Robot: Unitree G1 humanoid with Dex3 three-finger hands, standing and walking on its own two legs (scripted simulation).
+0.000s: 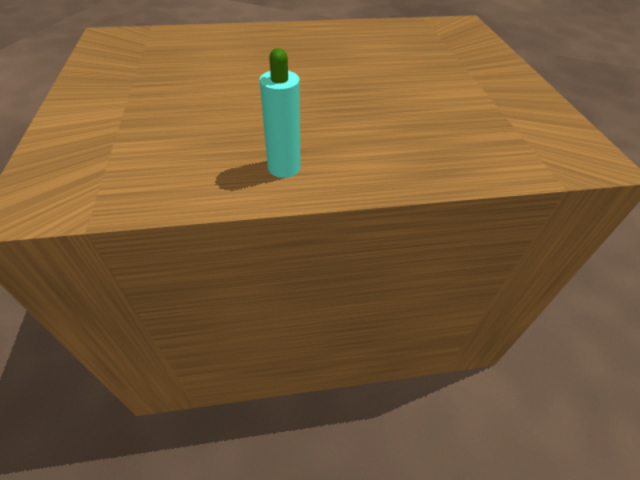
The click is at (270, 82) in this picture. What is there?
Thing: necked bottle
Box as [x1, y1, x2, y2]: [260, 48, 300, 177]
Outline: 276,48 272,50 270,53 270,70 260,77 260,88 268,170 273,175 287,177 295,174 299,170 300,166 299,79 296,74 287,70 287,57 285,52 282,49
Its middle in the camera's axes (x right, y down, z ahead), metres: -0.06 -0.20 +0.63
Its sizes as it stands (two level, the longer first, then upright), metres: 0.059 0.059 0.211
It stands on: a support 0.80 m high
